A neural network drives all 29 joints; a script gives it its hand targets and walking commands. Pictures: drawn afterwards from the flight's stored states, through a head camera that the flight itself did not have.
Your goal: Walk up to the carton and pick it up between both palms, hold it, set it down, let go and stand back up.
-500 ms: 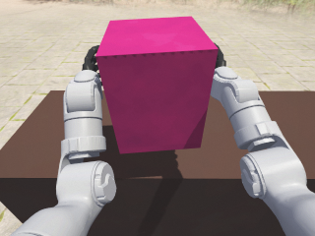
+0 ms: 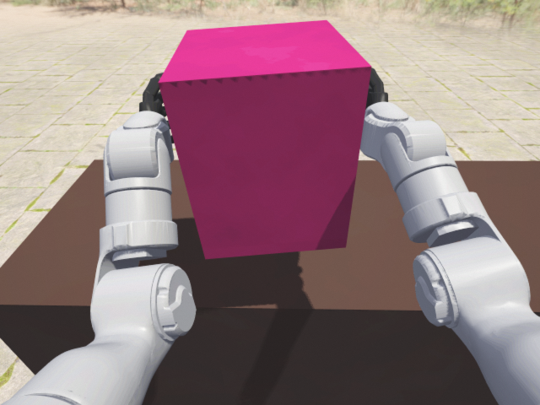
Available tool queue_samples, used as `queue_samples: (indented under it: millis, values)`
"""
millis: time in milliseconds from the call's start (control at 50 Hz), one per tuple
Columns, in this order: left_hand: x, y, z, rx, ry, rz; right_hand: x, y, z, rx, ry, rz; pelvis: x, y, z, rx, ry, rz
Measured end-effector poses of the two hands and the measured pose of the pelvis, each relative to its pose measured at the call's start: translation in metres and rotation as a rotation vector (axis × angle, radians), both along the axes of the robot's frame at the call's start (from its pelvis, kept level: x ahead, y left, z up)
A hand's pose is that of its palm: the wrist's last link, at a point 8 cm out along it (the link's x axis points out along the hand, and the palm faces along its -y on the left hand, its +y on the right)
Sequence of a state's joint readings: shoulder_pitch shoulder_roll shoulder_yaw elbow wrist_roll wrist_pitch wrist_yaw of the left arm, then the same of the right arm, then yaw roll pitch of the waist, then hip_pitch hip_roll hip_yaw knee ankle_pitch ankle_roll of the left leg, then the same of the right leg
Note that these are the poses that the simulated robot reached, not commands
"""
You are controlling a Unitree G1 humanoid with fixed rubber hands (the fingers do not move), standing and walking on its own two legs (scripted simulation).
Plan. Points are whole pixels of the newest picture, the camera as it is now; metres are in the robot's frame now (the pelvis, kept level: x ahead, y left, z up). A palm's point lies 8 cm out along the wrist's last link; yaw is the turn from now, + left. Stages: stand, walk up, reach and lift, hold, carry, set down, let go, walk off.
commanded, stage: hold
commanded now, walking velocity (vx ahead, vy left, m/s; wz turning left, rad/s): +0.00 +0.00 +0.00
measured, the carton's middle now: (266, 138) +0.38 +0.00 +0.26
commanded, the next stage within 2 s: none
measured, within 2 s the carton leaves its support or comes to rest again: neither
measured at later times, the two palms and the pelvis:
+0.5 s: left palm (152, 126) +0.37 +0.15 +0.29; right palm (371, 114) +0.38 -0.14 +0.30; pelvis +0.00 +0.00 +0.00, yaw +0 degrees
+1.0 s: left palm (153, 125) +0.37 +0.15 +0.29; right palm (373, 115) +0.37 -0.14 +0.30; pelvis +0.00 +0.00 +0.00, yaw +0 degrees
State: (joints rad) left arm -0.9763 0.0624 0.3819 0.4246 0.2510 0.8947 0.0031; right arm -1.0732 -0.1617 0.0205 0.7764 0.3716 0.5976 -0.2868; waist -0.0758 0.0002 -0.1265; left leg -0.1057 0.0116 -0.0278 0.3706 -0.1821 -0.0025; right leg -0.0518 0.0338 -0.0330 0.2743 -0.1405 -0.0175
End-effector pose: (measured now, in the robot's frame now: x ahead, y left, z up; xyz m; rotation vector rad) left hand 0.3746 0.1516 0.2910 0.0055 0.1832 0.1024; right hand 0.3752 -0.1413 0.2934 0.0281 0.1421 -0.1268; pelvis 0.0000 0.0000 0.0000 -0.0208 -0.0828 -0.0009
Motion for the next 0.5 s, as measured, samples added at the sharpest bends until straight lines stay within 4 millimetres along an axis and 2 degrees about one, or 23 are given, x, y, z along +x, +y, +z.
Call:
queue_samples:
  millis: [500]
  values:
    - [-0.0004,0.0027,0.0013,-0.005,-0.005,0.002,0.0001,0.0028,0.0032,0.007,0.0,-0.002,0.0014,0.0016,-0.0002,-0.001,0.004,0.001]
